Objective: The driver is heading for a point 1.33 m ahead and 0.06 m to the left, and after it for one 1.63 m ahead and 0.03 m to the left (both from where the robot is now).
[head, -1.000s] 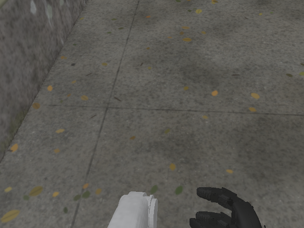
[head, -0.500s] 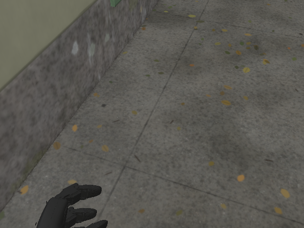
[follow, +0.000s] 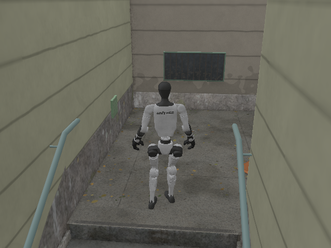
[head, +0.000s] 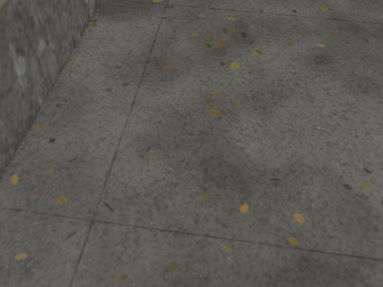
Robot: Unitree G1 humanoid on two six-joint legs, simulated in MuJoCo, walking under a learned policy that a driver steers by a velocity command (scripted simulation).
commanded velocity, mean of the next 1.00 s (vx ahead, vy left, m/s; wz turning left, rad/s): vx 0.00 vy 0.00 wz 0.18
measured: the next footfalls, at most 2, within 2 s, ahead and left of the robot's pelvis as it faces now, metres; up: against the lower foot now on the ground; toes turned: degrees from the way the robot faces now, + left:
right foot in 0.32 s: +0.00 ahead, -0.17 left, +0.00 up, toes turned -16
left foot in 0.78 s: +0.02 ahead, +0.09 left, +0.00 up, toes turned +9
